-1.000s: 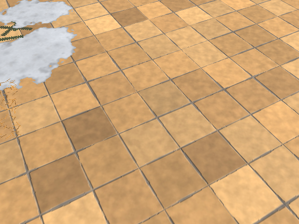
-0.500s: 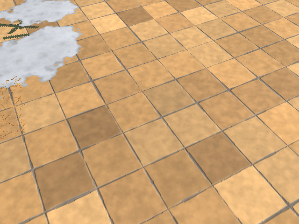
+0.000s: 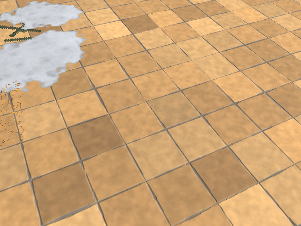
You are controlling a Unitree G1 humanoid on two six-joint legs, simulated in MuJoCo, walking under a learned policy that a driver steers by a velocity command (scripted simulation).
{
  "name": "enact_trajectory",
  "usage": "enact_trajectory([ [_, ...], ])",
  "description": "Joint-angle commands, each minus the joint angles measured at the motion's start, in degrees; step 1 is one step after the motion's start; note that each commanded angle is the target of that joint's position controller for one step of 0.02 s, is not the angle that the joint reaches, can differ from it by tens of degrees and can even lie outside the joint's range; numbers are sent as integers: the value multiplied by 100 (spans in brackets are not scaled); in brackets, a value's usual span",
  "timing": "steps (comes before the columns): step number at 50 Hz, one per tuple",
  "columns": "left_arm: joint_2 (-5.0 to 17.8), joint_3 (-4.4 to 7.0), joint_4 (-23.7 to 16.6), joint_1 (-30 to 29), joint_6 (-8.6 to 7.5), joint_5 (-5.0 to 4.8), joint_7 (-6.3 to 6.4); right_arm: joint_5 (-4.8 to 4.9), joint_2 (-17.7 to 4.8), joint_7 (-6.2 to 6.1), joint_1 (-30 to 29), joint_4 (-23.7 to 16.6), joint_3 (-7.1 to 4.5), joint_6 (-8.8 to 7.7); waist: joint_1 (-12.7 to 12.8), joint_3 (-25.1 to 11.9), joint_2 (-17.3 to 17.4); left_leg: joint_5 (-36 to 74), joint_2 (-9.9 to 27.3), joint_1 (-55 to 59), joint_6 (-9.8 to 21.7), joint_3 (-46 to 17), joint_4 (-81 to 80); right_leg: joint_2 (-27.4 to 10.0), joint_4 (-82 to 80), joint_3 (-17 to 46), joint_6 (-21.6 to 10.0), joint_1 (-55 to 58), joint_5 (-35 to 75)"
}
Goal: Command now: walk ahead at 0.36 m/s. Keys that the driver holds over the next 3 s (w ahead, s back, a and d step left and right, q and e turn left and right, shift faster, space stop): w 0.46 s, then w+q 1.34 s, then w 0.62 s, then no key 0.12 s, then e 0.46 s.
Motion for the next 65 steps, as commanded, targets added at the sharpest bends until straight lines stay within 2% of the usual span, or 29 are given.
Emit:
enact_trajectory([
  [1,50,-35,-813,-1002,-236,36,-89,32,-1167,-49,2403,475,-325,-85,-975,734,2006,-2386,2200,2307,660,-3818,-2403,331,2038,-573,-240,-3668,-875],
  [2,454,46,-851,-1123,-259,213,-149,12,-931,-65,1983,409,-280,-42,-650,1124,1146,-2484,2332,1736,816,-3955,-2399,-59,2938,-280,-312,-3783,-617],
  [3,363,38,-832,-1139,-300,195,-220,2,-749,-38,1430,190,-224,-80,-395,1267,620,-2054,2123,1357,772,-3457,-2377,-258,3210,-163,-331,-3751,-81],
  [4,245,12,-769,-1035,-346,135,-271,4,-674,-25,1089,59,-200,-136,-230,1200,468,-1282,1862,1239,683,-2896,-2414,-384,3232,-142,-280,-3569,363],
  [9,245,53,-876,-1309,-250,140,-343,51,-360,-69,1473,242,-49,-296,-127,769,622,2436,1268,1665,520,-1263,-2087,-351,3011,-602,-34,-3537,1091],
  [16,126,-99,-1582,-2829,-205,22,-329,31,-524,-126,1589,307,5,-327,-291,983,874,4116,1153,1223,531,-657,-2065,26,758,-1156,-133,-2488,1621],
  [18,315,-34,-1550,-2471,-221,14,-261,40,-648,-135,1433,305,-19,-357,-32,750,880,5515,1265,1394,467,-534,-1551,219,510,-1174,-367,-1756,1564],
  [20,585,116,-1151,-1157,-294,-3,-173,45,-790,-152,1247,280,-67,-339,540,45,817,6372,1243,1549,348,-404,-50,445,199,-1092,-600,-443,1515],
  [21,738,208,-881,-313,-338,48,-121,73,-815,-137,1148,246,-77,-319,908,-357,723,5591,1081,1013,283,-296,1090,240,-122,-882,-715,685,1592],
  [22,1229,343,-748,507,-360,197,-78,78,-532,-98,1274,95,-17,-305,1048,-995,70,3218,737,-39,248,-98,2863,-1133,-244,674,-953,1880,460],
  [23,1513,389,-813,405,-324,244,-138,236,77,-28,1980,68,38,-263,520,-1460,-951,-1241,-338,-1886,90,-255,4964,-2582,-1103,3727,-1870,2839,206],
  [24,1235,366,-866,-190,-285,6,-179,118,-487,-36,1363,-14,-93,-216,461,-881,-149,-647,47,-2385,219,-750,5154,-2290,-1619,3646,-1719,2105,-903],
  [25,822,245,-1002,-831,-324,-39,-189,78,-556,-6,748,-227,-129,-226,274,-15,-4,-22,320,-2445,251,-713,4820,-2106,-1841,2653,-1455,1112,-813],
  [26,520,166,-1007,-1080,-402,-2,-207,65,-469,6,557,-252,-138,-230,110,354,233,278,495,-2159,260,-710,4503,-1859,-2032,1980,-1249,392,-5],
  [28,175,45,-839,-938,-514,16,-141,-46,-246,60,772,-168,-143,-79,-213,472,112,398,663,-1554,169,-741,4045,-1461,-2152,909,-877,-304,1046],
  [33,440,53,-678,-320,-658,14,-84,-40,-203,161,14,-513,-188,163,-246,688,-59,1088,733,-2294,60,-527,3470,-1253,-2330,-224,-583,-172,2205],
  [38,411,-17,-654,64,-660,-4,-32,34,-142,240,-1186,-967,-121,110,-13,800,-109,2077,551,-2447,-8,-20,1833,-1013,-2177,-1056,-263,195,3619],
  [42,534,-22,-516,535,-610,4,73,16,-127,254,-1852,-1254,-68,97,189,807,-146,2016,303,-2317,136,484,793,-1217,-1897,-1350,-221,1045,4701],
  [45,731,22,-510,508,-542,21,180,-21,-307,214,-1498,-1211,-153,98,-67,471,-367,1272,-135,-1712,449,753,634,-1387,-966,-1600,-157,1615,6928],
  [47,909,91,-606,311,-453,64,211,-39,-543,185,-623,-964,-277,93,-485,14,-553,696,-394,-828,753,726,517,-1518,375,-1654,-195,1609,7501],
  [48,969,121,-690,194,-422,72,167,-74,-727,170,2,-773,-378,65,-778,-291,-519,643,-465,-27,935,548,107,-1515,1457,-1652,-228,1271,6822],
  [49,977,138,-868,-57,-430,33,94,-143,-1072,116,654,-640,-530,52,-1197,-615,-82,392,108,1109,1253,-331,-420,-1296,3171,-1740,-156,222,5139],
  [50,371,74,-1288,41,-479,-29,-30,-88,-1626,77,368,-805,-690,132,-663,-972,1509,846,1870,2871,2105,-3463,-693,49,5481,-1517,198,-2475,-559],
  [51,745,112,-1546,-462,-560,-20,-90,27,-1667,87,505,-808,-683,193,-801,-1146,607,701,2093,2922,2477,-4409,-1296,137,5971,-186,133,-3380,-536],
  [53,750,97,-1680,-806,-690,-60,-119,69,-1055,25,-67,-808,-529,158,-333,144,-174,1168,1816,1503,1883,-3163,-1682,-480,4887,-33,97,-3462,322],
  [55,634,90,-1668,-699,-498,136,-114,89,-828,-34,-357,-868,-429,32,61,325,-293,2228,1224,642,1506,-2318,-1728,-667,4149,-24,263,-2750,416],
  [57,543,79,-1735,-670,-288,229,-162,142,-945,-28,-202,-847,-423,-98,160,246,-91,2969,970,388,1427,-1959,-1719,-680,3707,-131,420,-2517,422],
  [59,531,64,-1929,-1038,-196,221,-194,150,-1144,-13,17,-829,-464,-143,106,292,108,3253,784,270,1319,-1776,-1747,-680,3213,-269,542,-2646,774],
  [65,605,3,-2537,-2502,-158,155,-254,129,-1185,-2,786,-853,-470,-67,-463,334,527,3378,611,953,888,-1929,-1567,-474,1670,-351,586,-3191,1932],
])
